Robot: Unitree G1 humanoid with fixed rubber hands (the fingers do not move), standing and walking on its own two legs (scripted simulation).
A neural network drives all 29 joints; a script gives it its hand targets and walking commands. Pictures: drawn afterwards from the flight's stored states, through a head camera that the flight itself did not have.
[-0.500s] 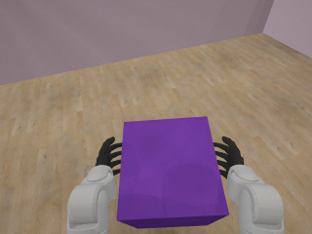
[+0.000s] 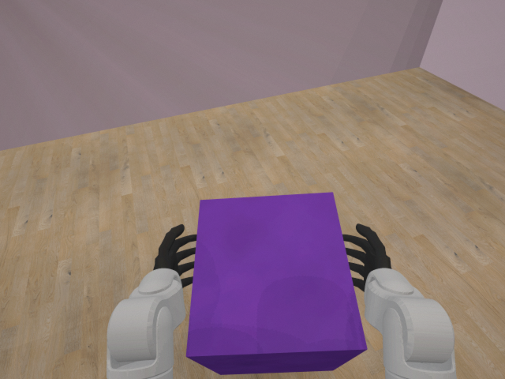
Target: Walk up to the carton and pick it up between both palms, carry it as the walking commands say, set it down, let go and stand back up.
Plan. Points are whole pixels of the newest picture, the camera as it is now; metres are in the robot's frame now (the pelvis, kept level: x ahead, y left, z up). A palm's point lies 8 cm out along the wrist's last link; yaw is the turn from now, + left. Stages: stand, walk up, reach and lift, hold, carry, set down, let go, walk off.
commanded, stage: carry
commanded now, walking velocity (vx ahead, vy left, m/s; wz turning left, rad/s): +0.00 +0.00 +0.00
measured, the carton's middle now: (271, 291) +0.26 +0.00 +0.02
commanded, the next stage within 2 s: hold in 1.82 s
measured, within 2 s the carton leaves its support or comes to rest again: neither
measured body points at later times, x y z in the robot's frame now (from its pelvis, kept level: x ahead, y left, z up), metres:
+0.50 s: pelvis -0.04 -0.02 +0.00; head -0.09 -0.03 +0.45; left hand +0.21 +0.12 +0.10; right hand +0.21 -0.17 +0.10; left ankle -0.04 +0.07 -0.73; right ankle +0.01 -0.13 -0.73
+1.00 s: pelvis -0.07 -0.03 +0.01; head -0.11 -0.04 +0.45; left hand +0.19 +0.11 +0.10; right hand +0.18 -0.19 +0.10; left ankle -0.04 +0.07 -0.73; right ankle +0.01 -0.13 -0.73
